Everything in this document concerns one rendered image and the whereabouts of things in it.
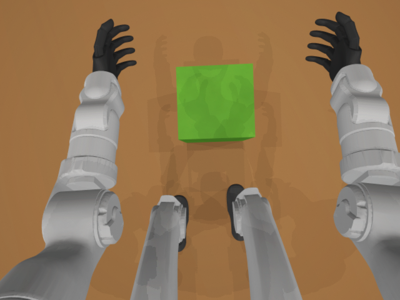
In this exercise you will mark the robot left forearm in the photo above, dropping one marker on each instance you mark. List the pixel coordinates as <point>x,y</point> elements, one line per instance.
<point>90,162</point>

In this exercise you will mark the left robot hand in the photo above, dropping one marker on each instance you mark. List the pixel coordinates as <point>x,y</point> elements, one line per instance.
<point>104,57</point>

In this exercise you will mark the robot right forearm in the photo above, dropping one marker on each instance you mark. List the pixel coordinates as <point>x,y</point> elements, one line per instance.
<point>366,134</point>

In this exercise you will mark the robot left upper arm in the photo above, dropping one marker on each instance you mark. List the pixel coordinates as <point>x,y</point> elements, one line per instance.
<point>78,226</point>

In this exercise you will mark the right robot thigh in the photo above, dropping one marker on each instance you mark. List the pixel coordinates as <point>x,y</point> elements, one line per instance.
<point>270,273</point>

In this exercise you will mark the right robot hand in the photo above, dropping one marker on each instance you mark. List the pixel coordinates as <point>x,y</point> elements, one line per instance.
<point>345,43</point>

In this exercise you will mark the robot left foot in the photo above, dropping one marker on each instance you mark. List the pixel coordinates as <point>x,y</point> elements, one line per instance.
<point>184,203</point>

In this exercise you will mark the robot right upper arm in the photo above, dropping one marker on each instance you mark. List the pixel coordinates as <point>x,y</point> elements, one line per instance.
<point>369,215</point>

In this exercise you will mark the carton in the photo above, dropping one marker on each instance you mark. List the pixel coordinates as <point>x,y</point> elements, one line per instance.
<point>215,103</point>

